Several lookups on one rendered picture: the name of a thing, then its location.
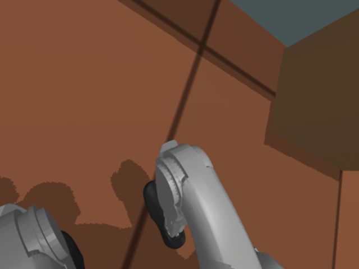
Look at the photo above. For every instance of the left robot foot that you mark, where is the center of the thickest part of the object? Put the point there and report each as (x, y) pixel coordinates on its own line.
(74, 251)

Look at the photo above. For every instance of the right robot hand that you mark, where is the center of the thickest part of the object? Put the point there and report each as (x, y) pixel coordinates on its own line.
(267, 261)

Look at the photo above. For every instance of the right robot foot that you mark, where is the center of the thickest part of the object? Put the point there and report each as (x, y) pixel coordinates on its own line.
(156, 213)

